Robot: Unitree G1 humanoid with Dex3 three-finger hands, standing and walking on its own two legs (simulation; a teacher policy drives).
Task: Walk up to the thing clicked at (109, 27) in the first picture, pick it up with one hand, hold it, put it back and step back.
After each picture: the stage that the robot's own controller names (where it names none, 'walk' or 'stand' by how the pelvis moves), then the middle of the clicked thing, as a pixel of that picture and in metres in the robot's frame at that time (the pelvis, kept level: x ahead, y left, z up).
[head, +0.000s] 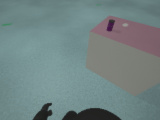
stand; (110, 25) +1.03 -0.16 +0.05
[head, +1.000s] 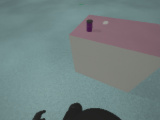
walk; (89, 25) +0.92 +0.12 +0.07
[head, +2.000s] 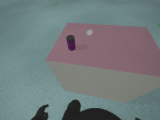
stand; (71, 43) +0.57 +0.23 +0.07
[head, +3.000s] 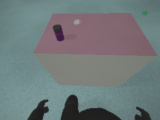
stand; (58, 33) +0.60 +0.32 +0.09
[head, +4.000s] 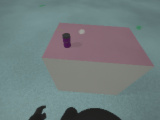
stand; (66, 40) +0.61 +0.27 +0.07
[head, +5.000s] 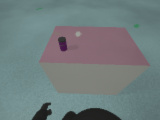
stand; (62, 44) +0.59 +0.28 +0.05
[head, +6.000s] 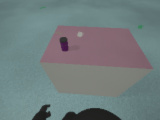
stand; (64, 44) +0.58 +0.28 +0.05
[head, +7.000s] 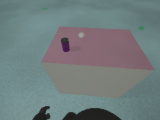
stand; (65, 45) +0.59 +0.27 +0.05
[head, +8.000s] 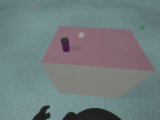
stand; (65, 45) +0.58 +0.27 +0.05
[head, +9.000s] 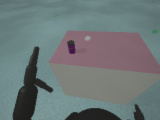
rise first; (71, 47) +0.59 +0.27 +0.05
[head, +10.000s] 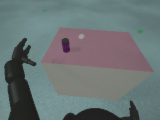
go down; (65, 45) +0.59 +0.26 +0.06
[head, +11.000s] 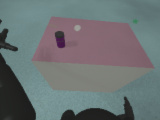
go down; (60, 40) +0.57 +0.25 +0.07
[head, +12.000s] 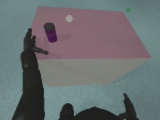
close in; (51, 33) +0.56 +0.27 +0.09
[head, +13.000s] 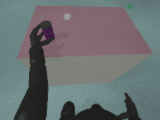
close; (48, 31) +0.57 +0.28 +0.11
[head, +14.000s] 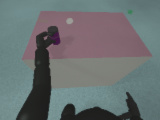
lift; (54, 35) +0.56 +0.25 +0.11
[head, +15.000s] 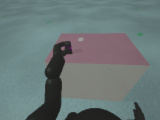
close; (68, 47) +0.63 +0.27 +0.08
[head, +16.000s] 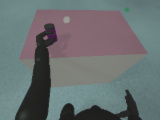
close; (51, 33) +0.59 +0.26 +0.10
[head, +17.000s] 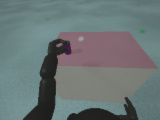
hold; (67, 47) +0.59 +0.26 +0.09
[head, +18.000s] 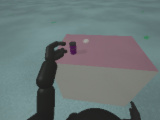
hold; (73, 48) +0.62 +0.25 +0.07
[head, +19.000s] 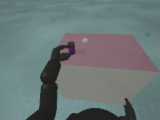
hold; (71, 48) +0.61 +0.25 +0.07
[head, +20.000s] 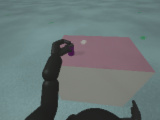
crouch; (70, 49) +0.61 +0.25 +0.07
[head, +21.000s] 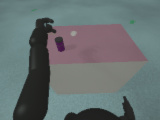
crouch; (60, 44) +0.60 +0.26 +0.06
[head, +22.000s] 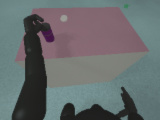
lower; (47, 33) +0.58 +0.26 +0.11
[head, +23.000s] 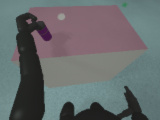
lower; (43, 31) +0.58 +0.28 +0.12
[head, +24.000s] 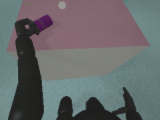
lower; (42, 23) +0.61 +0.28 +0.10
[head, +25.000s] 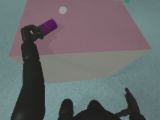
lower; (47, 27) +0.60 +0.27 +0.09
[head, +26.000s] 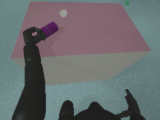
loosen; (48, 30) +0.60 +0.26 +0.09
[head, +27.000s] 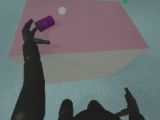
withdraw; (45, 23) +0.65 +0.28 +0.09
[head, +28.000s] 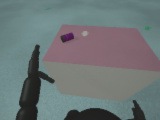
sink last; (67, 37) +0.68 +0.31 +0.07
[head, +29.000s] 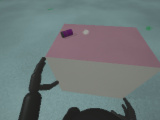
stand; (66, 33) +0.76 +0.36 +0.06
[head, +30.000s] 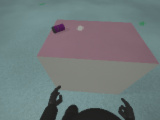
stand; (58, 28) +0.77 +0.38 +0.08
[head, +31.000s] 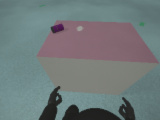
stand; (57, 28) +0.78 +0.39 +0.09
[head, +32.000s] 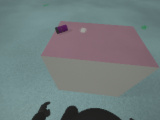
stand; (61, 29) +0.79 +0.38 +0.06
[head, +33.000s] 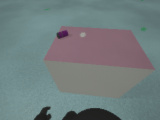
stand; (62, 34) +0.79 +0.38 +0.03
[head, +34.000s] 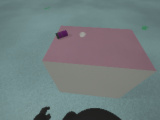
stand; (61, 34) +0.78 +0.38 +0.02
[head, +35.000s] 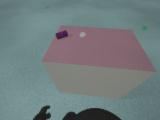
walk; (61, 34) +0.77 +0.37 +0.02
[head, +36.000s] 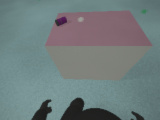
walk; (61, 21) +0.88 +0.42 +0.04
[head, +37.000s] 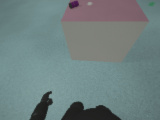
walk; (73, 4) +1.25 +0.34 +0.05
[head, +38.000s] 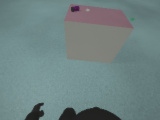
stand; (75, 8) +1.37 +0.33 +0.03
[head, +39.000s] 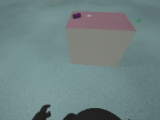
stand; (76, 15) +1.33 +0.33 +0.02
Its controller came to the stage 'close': yes
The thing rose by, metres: 0.01
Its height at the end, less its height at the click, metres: -0.02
